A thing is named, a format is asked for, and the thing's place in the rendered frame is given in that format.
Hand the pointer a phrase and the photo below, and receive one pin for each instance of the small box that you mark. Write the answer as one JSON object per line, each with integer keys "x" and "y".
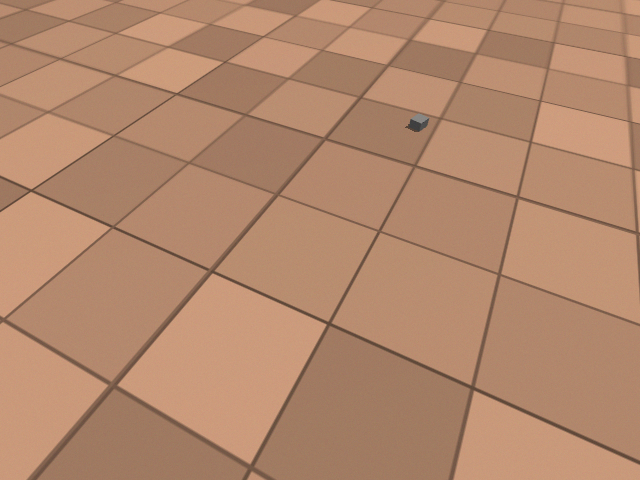
{"x": 418, "y": 122}

